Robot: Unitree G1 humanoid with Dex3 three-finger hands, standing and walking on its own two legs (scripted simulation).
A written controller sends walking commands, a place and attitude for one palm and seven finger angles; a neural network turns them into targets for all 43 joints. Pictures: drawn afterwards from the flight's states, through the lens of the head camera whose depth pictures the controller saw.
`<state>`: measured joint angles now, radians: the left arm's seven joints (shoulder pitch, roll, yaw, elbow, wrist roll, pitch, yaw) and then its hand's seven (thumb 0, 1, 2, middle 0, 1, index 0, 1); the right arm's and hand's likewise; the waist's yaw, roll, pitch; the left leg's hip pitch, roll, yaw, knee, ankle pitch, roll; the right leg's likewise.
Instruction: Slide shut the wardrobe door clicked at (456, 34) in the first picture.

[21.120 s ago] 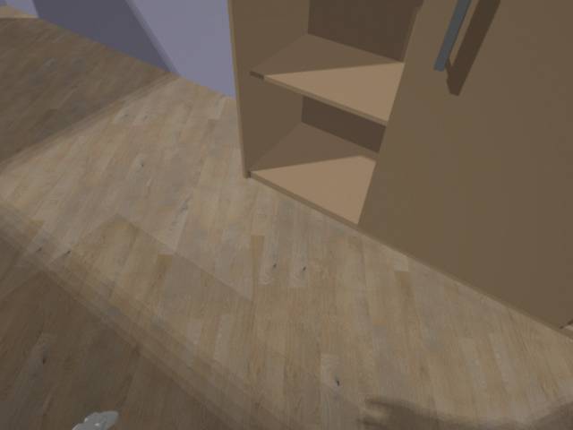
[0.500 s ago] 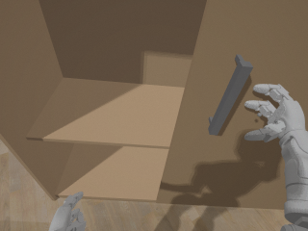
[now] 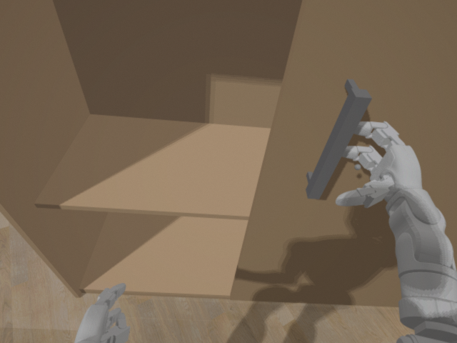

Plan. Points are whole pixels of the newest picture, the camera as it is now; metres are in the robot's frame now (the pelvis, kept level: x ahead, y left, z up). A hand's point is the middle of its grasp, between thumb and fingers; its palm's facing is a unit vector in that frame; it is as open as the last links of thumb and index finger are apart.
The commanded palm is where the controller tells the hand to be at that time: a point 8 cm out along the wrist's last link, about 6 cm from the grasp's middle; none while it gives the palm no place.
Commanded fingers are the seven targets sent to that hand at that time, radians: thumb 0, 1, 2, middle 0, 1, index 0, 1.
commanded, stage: feel for the door with the fingertips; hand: right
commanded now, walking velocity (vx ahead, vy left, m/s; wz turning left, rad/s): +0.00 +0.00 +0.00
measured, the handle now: (329, 144) +0.43 -0.13 +0.17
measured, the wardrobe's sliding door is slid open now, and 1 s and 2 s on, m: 0.62 0.62 0.62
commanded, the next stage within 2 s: slide the fingers in behind the handle in 0.42 s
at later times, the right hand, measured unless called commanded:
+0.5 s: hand (356, 161) +0.38 -0.17 +0.17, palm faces -0.03 +1.00 -0.04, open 13.9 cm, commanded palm +0.37 -0.23 +0.17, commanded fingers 0.00 0.50 -0.30 0.30 1.20 0.30 1.20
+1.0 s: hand (352, 167) +0.37 -0.16 +0.17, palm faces -0.04 +1.00 -0.04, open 14.0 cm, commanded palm +0.35 -0.22 +0.17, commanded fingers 0.00 0.50 -0.30 0.30 1.20 0.30 1.20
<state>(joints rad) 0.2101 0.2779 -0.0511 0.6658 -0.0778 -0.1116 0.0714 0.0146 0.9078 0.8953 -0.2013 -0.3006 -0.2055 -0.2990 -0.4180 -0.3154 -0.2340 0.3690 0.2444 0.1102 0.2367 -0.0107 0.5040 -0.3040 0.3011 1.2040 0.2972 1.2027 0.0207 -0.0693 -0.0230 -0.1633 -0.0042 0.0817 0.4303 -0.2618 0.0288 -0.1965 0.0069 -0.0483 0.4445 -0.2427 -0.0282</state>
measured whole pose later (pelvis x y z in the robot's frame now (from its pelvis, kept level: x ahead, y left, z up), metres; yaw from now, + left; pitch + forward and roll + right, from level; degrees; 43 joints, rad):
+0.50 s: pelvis +0.00 +0.01 +0.00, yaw +0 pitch -1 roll +0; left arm 0.21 0.28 -0.05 0.67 -0.08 -0.07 0.08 0.01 0.91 0.90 -0.20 -0.30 -0.21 -0.30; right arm -0.46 -0.33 -0.23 0.42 0.24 0.13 0.22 -0.01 0.50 -0.30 0.33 1.23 0.32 1.22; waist 0.02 -0.06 -0.02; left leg -0.15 -0.01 0.09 0.42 -0.26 0.04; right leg -0.18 0.00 -0.04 0.44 -0.24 -0.02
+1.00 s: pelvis +0.00 +0.01 +0.00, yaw +0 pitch -1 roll +0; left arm 0.23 0.28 -0.04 0.67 -0.08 -0.09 0.06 0.01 0.91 0.90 -0.20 -0.30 -0.21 -0.30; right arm -0.38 -0.30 -0.22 0.34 0.24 0.11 0.20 -0.01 0.50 -0.30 0.31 1.21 0.30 1.21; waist 0.02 -0.07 -0.03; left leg -0.14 -0.01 0.08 0.42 -0.26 0.04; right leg -0.17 0.00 -0.05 0.43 -0.24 -0.02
